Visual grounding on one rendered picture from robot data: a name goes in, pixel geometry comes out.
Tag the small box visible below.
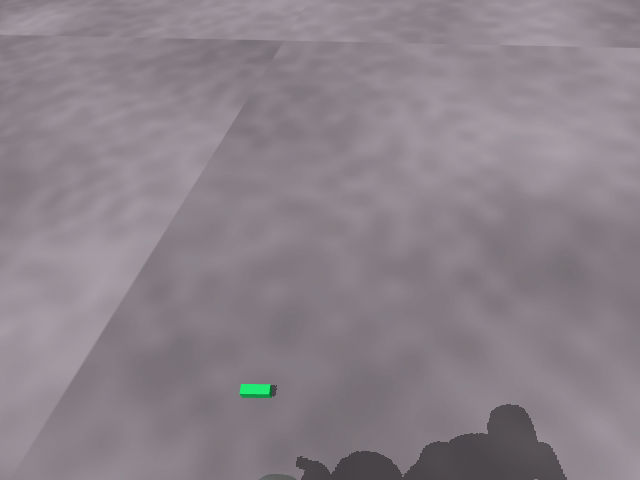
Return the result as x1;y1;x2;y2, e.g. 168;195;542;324
239;384;272;398

